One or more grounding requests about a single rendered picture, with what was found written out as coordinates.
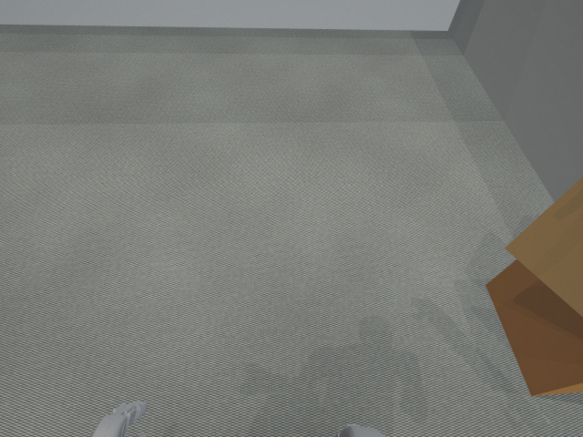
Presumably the left robot hand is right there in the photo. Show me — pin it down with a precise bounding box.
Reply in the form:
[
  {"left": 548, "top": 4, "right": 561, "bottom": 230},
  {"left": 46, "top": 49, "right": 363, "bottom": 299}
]
[{"left": 90, "top": 401, "right": 148, "bottom": 437}]

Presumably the cupboard door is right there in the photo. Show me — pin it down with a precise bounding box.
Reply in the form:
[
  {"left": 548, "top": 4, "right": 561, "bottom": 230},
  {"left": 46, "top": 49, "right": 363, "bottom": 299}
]
[{"left": 505, "top": 177, "right": 583, "bottom": 317}]

